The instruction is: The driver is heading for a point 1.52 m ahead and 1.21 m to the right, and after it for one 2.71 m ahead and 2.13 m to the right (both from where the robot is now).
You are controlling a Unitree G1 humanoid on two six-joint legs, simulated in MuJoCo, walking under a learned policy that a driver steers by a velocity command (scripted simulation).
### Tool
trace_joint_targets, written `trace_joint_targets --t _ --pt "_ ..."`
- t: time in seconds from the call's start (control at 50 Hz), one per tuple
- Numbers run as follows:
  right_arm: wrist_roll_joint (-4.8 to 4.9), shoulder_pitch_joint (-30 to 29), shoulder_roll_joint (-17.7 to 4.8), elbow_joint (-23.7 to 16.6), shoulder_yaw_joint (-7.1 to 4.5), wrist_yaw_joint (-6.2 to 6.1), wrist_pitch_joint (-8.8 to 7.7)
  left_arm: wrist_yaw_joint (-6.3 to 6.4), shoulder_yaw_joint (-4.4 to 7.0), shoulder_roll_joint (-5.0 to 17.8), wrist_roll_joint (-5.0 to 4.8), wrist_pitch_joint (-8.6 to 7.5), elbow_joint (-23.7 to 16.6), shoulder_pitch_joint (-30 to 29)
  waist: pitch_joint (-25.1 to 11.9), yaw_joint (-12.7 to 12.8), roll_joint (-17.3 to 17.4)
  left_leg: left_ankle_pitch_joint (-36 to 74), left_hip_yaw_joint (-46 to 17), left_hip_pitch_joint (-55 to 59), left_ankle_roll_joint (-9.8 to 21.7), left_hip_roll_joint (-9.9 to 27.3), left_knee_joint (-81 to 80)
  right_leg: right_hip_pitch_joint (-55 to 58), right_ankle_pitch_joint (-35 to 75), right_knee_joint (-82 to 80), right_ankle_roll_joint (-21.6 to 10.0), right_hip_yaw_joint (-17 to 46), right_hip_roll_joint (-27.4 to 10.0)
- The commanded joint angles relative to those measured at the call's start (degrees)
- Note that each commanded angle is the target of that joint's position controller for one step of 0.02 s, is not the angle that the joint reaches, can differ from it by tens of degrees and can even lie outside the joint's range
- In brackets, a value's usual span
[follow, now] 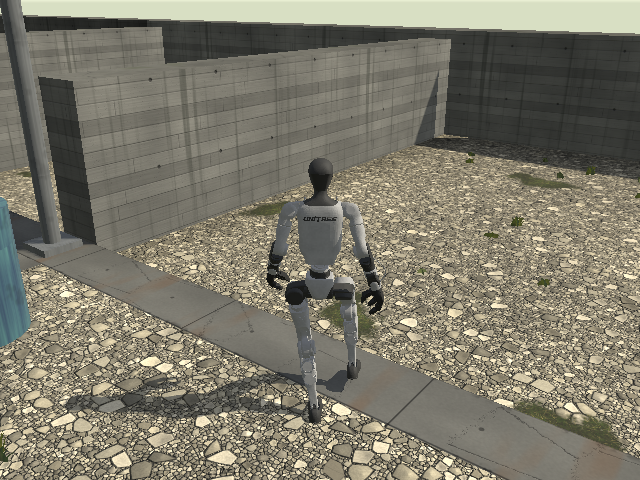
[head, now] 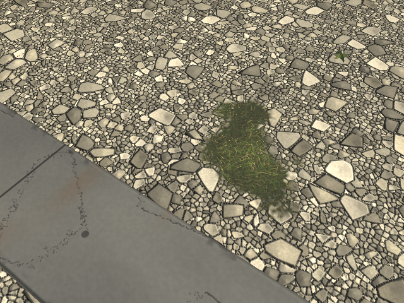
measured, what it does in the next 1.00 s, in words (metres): walks ahead, turning right: right foot, then left foot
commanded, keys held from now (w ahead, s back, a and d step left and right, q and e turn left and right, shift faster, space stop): e+shift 1.00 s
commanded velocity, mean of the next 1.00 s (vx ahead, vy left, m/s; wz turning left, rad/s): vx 0.19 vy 0.00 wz -0.81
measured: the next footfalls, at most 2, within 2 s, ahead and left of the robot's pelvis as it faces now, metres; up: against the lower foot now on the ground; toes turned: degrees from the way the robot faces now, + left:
right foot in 0.16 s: +0.38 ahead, -0.10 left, +0.00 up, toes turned -8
left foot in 0.82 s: +0.52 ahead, +0.01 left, +0.00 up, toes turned -53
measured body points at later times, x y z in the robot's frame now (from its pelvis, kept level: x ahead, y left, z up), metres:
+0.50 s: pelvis +0.27 -0.04 +0.00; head +0.31 -0.08 +0.45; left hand +0.43 +0.22 -0.10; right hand +0.38 -0.34 -0.10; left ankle +0.45 +0.11 -0.64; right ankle +0.34 -0.09 -0.73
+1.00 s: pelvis +0.40 +0.02 +0.01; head +0.44 +0.02 +0.46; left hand +0.71 +0.13 -0.11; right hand +0.31 -0.30 -0.04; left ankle +0.49 +0.04 -0.73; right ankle +0.28 -0.06 -0.64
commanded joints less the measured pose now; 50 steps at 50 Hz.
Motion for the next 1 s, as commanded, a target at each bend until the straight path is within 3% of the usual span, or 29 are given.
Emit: trace_joint_targets --t 0.02,0.06,0.1,0.12,0.14,0.16,0.18,0.2,0.22,0.26,0.28,0.32,0.36,0.38,0.44,0.48,0.54,0.64,0.72,0.78,0.8,0.82,0.84,0.86,0.88,0.9,0.92,0.94,1.0 --pt "0.94 -1.99 -5.27 -2.71 -0.59 -0.07 -2.72 -1.04 0.25 1.31 -0.73 -0.88 -1.73 -1.80 3.72 0.55 0.45 48.08 2.07 -13.33 -2.42 12.73 -7.30 14.50 17.53 -13.01 -2.70 -6.35 5.17" --pt "0.86 -1.39 -6.04 -1.84 -0.41 -0.78 -3.14 -1.28 0.44 1.71 -0.88 -1.18 -0.98 -1.80 2.21 0.36 2.41 53.65 4.13 -7.04 -4.53 14.26 -5.72 16.50 23.08 -18.08 -4.33 -7.97 8.07" --pt "0.65 -2.04 -7.75 -1.91 -0.78 -2.22 -2.51 -1.51 1.48 4.84 0.16 -1.23 -0.03 0.29 -0.19 1.82 4.48 62.71 6.05 -0.48 -7.49 14.95 2.61 19.02 19.92 -22.00 -5.05 -10.41 12.38" --pt "0.44 -3.15 -8.51 -2.44 -1.08 -3.15 -1.92 -1.55 2.24 6.69 0.89 -1.11 1.70 5.58 -3.32 4.05 5.99 67.33 6.52 0.35 -9.05 15.57 10.71 24.49 15.88 -22.03 -5.35 -11.09 15.12" --pt "-0.01 -5.44 -9.48 -3.25 -1.46 -3.94 -1.22 -1.39 3.32 8.94 1.29 -0.96 4.58 15.21 -7.24 8.43 6.85 67.89 6.60 -2.20 -10.30 16.19 23.27 33.62 13.17 -21.49 -6.18 -9.41 16.52" --pt "0.56 -10.77 -11.08 -4.65 -2.16 -4.31 -0.60 -0.77 4.46 10.75 1.31 -1.12 7.31 25.68 -9.49 15.21 5.80 56.11 7.78 -7.75 -11.53 13.49 43.72 41.82 17.81 -27.13 -9.25 -4.26 13.26" --pt "-0.55 -10.24 -5.04 -5.68 -1.06 -3.61 -0.32 0.30 4.94 12.95 -0.16 -1.09 8.51 26.61 -10.13 12.37 -6.48 -6.95 8.83 -21.31 -11.33 3.47 66.03 51.11 45.89 -22.83 -10.72 3.42 5.31" --pt "2.08 2.87 -1.67 -8.07 -0.08 -3.87 0.60 0.34 6.28 18.08 0.41 -1.00 5.84 21.95 -24.28 3.53 -14.78 -20.06 -2.02 -39.86 -13.87 0.93 87.21 71.47 72.88 -19.02 -24.69 30.71 -10.63" --pt "-0.02 2.21 -5.32 -8.33 0.72 -3.85 0.63 0.86 7.06 16.46 -1.73 0.05 1.05 16.05 -31.75 5.57 -2.48 -10.20 -6.94 -40.01 -12.09 4.82 84.80 68.74 59.10 -26.05 -25.77 35.77 -10.74" --pt "-1.76 -6.68 -6.82 -9.96 0.62 -3.02 1.31 1.95 5.39 10.10 -2.22 2.18 0.18 9.64 -13.89 2.29 7.52 -7.55 -6.09 -39.76 -11.12 8.88 73.88 46.38 26.20 -34.29 -21.22 29.66 -4.00" --pt "-2.41 -8.91 -6.51 -11.15 0.65 -3.00 2.55 2.16 5.03 9.18 -2.19 2.21 0.65 10.75 -8.85 1.87 8.17 -7.52 -6.02 -38.50 -11.40 10.18 68.49 39.04 28.99 -35.41 -19.04 27.26 -1.96" --pt "-2.58 -8.98 -4.90 -11.91 1.29 -3.52 5.84 1.73 5.01 9.72 -1.53 2.08 1.58 11.62 -5.68 0.13 7.27 -7.72 -5.58 -33.69 -12.18 11.48 60.08 28.31 30.77 -36.92 -16.63 23.74 1.20" --pt "-2.51 -9.99 -3.98 -12.77 1.61 -3.98 6.80 1.48 5.71 12.03 -0.79 1.58 0.98 11.00 -7.87 0.04 5.21 -5.15 -5.29 -32.81 -12.56 11.56 55.36 26.96 35.33 -35.58 -14.43 22.28 3.64" --pt "-2.26 -10.80 -4.26 -13.12 1.51 -4.09 7.10 1.69 5.89 12.49 -0.94 1.75 0.53 10.38 -8.98 0.17 3.72 -2.91 -5.50 -33.59 -12.84 11.70 53.38 27.38 33.94 -35.00 -12.42 21.77 4.85" --pt "-1.72 -15.10 -5.37 -14.49 1.07 -3.99 8.20 2.71 6.39 13.27 -1.91 3.40 -0.61 9.89 -9.98 1.77 -0.54 2.53 -7.04 -36.67 -13.34 11.52 48.99 29.20 17.28 -35.61 -6.32 24.61 7.54" --pt "-1.40 -17.86 -5.70 -15.10 0.88 -3.75 8.61 3.15 6.77 13.68 -2.32 4.60 -1.14 10.25 -8.70 3.40 -2.67 4.28 -8.51 -39.91 -13.60 11.06 46.32 32.05 3.63 -37.23 -4.31 28.33 8.55" --pt "-0.97 -20.98 -6.65 -15.22 0.61 -3.59 7.95 3.27 7.27 13.74 -2.25 5.54 -1.54 11.25 -6.42 5.50 -4.54 4.62 -10.54 -43.39 -13.41 10.38 41.27 37.50 -5.22 -38.08 -4.55 32.82 8.54" --pt "-0.40 -23.83 -7.67 -15.36 0.50 -2.54 6.05 3.15 7.96 14.75 -1.61 6.11 -2.46 11.51 -5.32 7.07 -6.78 1.54 -11.52 -41.78 -11.30 8.12 32.87 42.89 -0.46 -35.87 -6.98 37.27 8.36" --pt "0.40 -23.57 -8.62 -15.31 0.52 -2.36 5.05 2.43 8.15 16.13 -0.90 6.21 -4.02 8.40 -4.60 6.25 -6.73 -0.37 -11.34 -30.62 -9.87 5.36 23.69 37.46 4.89 -33.83 -7.86 40.10 8.98" --pt "1.07 -19.14 -9.56 -14.39 0.06 -3.23 4.91 2.10 7.87 16.06 -0.68 6.10 -5.36 3.78 -4.21 3.37 -7.62 2.07 -11.07 -14.33 -9.94 4.82 10.56 28.67 1.12 -33.67 -3.93 42.36 11.40" --pt "1.01 -18.24 -9.96 -14.21 -0.14 -3.81 4.68 2.19 7.62 15.32 -1.21 5.82 -5.11 3.85 -4.12 2.29 -4.88 7.28 -11.84 -7.40 -9.62 7.17 2.96 24.34 -9.29 -30.95 -1.37 40.95 13.82" --pt "0.82 -19.93 -11.71 -15.23 -0.51 -4.41 4.65 2.30 6.95 12.41 -1.88 5.32 -3.97 8.73 -6.78 4.49 2.62 5.15 -16.55 0.19 -8.16 14.68 -0.74 20.18 -27.22 -24.14 1.38 34.51 17.90" --pt "0.45 -19.05 -14.89 -17.39 -0.85 -4.61 5.09 2.48 6.32 9.64 -2.51 5.06 -4.18 11.43 -10.14 4.37 10.12 1.04 -29.93 4.34 -3.77 29.15 -2.26 15.19 -32.53 -8.64 3.20 21.50 23.00" --pt "-0.44 -19.44 -15.67 -17.25 -1.02 -3.99 5.72 2.34 7.48 15.24 -0.80 4.95 -4.82 9.61 -8.19 3.55 9.24 5.82 -34.95 -3.12 0.89 31.96 -3.85 12.14 -30.05 -0.09 4.01 14.00 23.10" --pt "-0.22 -18.60 -12.69 -16.09 -0.80 -3.53 6.00 1.91 8.14 17.84 0.20 5.25 -4.79 7.61 -6.11 3.54 7.99 11.41 -29.69 -6.68 1.96 30.07 -2.95 12.78 -24.73 5.09 4.28 12.02 19.10" --pt "-0.03 -20.43 -10.58 -16.36 -0.26 -3.07 6.13 1.35 8.20 17.44 0.18 5.88 -3.83 8.26 -4.13 4.25 7.65 13.00 -21.93 -9.70 0.88 26.03 -2.14 13.52 -20.75 8.50 3.97 10.77 17.47" --pt "-0.28 -21.98 -9.80 -17.22 0.04 -2.94 6.35 0.85 8.00 16.61 -0.42 6.48 -2.92 9.50 -3.65 4.69 8.57 14.59 -16.65 -11.42 -0.01 22.95 -1.91 13.98 -18.24 12.50 4.07 9.25 17.14" --pt "-0.47 -22.37 -9.41 -17.70 0.25 -3.20 6.47 0.56 7.86 16.34 -0.78 6.90 -2.17 11.05 -3.69 4.82 9.73 17.64 -13.48 -12.42 -0.07 22.17 -1.91 14.29 -17.16 15.89 4.23 7.63 16.62" --pt "-0.47 -19.54 -8.23 -17.46 0.35 -3.00 6.38 0.12 7.16 15.41 -1.53 7.51 -2.45 8.43 -3.77 3.42 9.06 19.31 -8.43 -9.73 0.17 21.78 -1.54 12.07 -15.00 17.69 4.65 4.70 14.00"
Velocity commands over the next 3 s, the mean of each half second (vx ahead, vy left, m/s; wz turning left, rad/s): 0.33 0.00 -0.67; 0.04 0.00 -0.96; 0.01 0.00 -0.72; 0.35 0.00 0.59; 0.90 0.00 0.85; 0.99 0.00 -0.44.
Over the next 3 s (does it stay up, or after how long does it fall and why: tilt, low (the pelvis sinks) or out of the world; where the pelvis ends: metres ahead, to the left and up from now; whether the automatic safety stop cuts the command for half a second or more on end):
stays up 1.13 -0.48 -0.14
